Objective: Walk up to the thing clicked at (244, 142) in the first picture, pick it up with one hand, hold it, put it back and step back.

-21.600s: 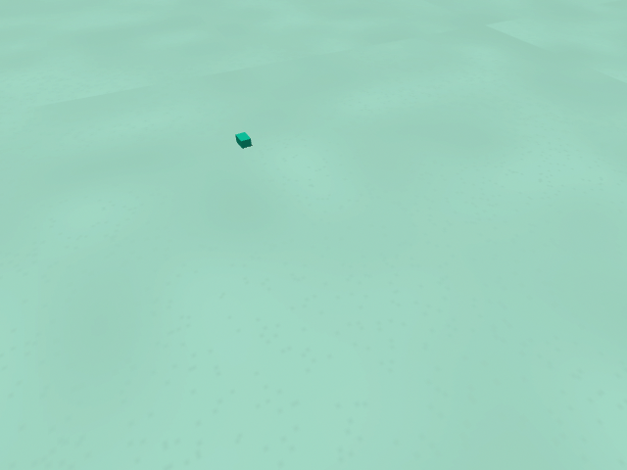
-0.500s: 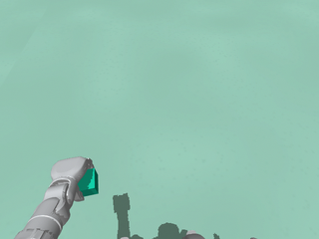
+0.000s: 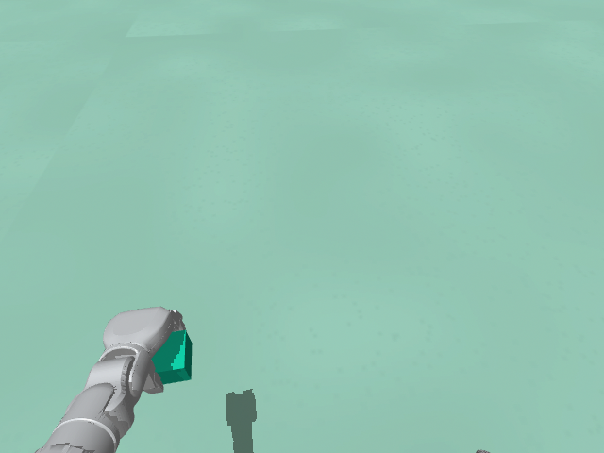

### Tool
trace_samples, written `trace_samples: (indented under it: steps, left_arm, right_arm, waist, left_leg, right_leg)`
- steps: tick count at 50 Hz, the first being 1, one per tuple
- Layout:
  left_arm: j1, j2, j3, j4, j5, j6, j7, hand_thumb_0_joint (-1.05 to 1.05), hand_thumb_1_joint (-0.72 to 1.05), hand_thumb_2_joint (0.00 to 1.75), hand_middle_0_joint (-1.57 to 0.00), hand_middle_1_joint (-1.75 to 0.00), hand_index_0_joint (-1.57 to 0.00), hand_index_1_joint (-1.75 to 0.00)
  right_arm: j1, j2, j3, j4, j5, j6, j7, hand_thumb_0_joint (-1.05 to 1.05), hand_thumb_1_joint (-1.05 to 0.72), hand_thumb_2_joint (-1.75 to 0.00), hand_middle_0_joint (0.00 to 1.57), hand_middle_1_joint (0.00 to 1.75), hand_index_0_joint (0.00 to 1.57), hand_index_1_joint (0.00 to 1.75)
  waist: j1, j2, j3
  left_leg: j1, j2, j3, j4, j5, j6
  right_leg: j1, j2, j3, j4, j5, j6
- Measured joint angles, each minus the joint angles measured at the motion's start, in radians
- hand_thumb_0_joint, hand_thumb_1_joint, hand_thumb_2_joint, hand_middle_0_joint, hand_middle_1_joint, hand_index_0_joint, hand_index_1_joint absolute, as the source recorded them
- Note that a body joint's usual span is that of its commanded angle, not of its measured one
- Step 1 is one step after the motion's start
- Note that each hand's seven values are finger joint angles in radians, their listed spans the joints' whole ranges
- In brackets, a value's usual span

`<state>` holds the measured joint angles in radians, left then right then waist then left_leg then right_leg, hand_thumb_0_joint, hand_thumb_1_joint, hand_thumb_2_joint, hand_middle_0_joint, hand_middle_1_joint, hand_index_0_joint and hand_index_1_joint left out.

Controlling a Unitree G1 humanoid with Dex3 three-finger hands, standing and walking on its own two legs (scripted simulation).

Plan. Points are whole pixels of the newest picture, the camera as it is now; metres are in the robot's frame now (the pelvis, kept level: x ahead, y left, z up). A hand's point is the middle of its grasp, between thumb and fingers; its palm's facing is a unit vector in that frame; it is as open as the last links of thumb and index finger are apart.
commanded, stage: hold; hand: left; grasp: from above
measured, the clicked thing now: (160, 359) +0.32 +0.22 -0.09
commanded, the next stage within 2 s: crouch in 1.68 s
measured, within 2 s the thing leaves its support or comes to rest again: neither
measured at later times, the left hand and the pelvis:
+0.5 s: hand (146, 356) +0.30 +0.22 -0.03, palm faces -0.43 -0.06 -0.90, open 9.0 cm; pelvis +0.00 +0.00 +0.01, yaw +0 degrees
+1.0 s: hand (146, 361) +0.29 +0.21 -0.01, palm faces -0.42 -0.07 -0.90, open 9.0 cm; pelvis -0.01 -0.01 +0.02, yaw -1 degrees
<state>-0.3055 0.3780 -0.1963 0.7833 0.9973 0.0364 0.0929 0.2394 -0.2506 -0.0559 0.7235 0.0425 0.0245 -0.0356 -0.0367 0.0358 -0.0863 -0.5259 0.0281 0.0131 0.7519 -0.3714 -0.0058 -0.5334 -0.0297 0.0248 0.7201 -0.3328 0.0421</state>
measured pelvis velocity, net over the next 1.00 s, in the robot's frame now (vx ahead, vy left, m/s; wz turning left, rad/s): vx -0.01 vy -0.01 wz -0.01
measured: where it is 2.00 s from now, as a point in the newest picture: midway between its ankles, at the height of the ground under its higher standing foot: outside the picture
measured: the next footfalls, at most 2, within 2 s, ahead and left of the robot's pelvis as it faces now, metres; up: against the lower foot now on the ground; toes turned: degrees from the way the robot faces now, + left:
none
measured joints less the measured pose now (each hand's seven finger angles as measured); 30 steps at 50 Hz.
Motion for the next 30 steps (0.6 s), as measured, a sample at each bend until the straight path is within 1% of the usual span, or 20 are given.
trace_samples:
  steps: [18, 30]
  left_arm:
    - [0.045, 0.009, -0.004, -0.107, -0.006, 0.001, -0.076, 0.0, 0.14, 0.35, -0.83, -0.43, -0.84, -0.37]
    - [0.072, 0.01, -0.006, -0.168, -0.005, 0.003, -0.107, 0.0, 0.14, 0.35, -0.83, -0.43, -0.84, -0.37]
  right_arm:
    - [-0.009, -0.004, 0.003, -0.032, 0.01, 0.026, 0.005, 0.01, -0.89, -0.89, 0.2, 0.3, 0.2, 0.3]
    - [-0.029, -0.007, 0.009, -0.051, 0.015, 0.036, -0.001, 0.01, -0.9, -0.9, 0.2, 0.3, 0.2, 0.3]
  waist:
    - [0.023, 0.012, 0.014]
    - [0.033, 0.012, 0.028]
  left_leg:
    - [0.096, -0.002, 0.011, -0.081, 0.029, -0.001]
    - [0.138, -0.003, 0.014, -0.123, 0.055, -0.005]
  right_leg:
    - [0.085, -0.002, 0.009, -0.064, 0.024, -0.001]
    - [0.119, -0.002, 0.011, -0.092, 0.041, -0.005]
